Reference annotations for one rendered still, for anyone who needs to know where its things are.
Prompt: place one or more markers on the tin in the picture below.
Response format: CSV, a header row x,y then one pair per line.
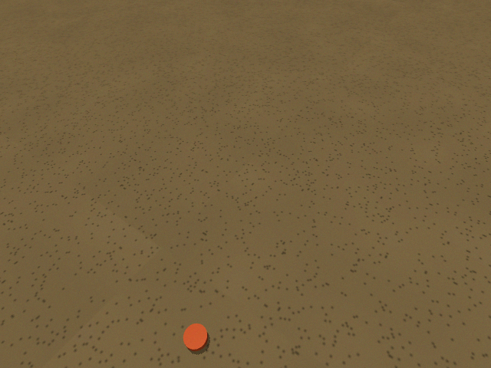
x,y
195,337

